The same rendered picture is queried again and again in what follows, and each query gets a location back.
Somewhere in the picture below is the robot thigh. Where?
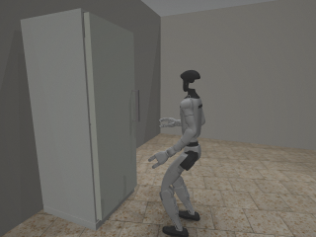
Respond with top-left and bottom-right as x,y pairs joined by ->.
172,150 -> 185,188
161,152 -> 196,197

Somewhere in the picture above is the robot right thigh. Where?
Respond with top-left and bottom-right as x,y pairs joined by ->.
172,150 -> 185,188

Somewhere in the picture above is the right robot hand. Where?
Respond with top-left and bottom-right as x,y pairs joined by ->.
159,118 -> 177,128

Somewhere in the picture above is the robot right upper arm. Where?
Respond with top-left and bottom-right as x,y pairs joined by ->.
201,109 -> 205,125

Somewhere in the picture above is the robot left upper arm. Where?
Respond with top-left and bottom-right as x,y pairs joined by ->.
180,98 -> 198,137

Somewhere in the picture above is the robot left thigh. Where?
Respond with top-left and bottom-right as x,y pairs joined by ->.
161,152 -> 196,197

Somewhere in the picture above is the handle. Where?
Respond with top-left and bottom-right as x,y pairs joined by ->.
131,90 -> 140,122

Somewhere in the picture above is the left robot forearm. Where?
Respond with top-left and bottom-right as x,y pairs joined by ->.
165,128 -> 194,158

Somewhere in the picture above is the fridge door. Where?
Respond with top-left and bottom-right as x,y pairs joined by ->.
83,12 -> 137,220

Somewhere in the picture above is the left robot hand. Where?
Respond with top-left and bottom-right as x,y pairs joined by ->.
148,151 -> 169,169

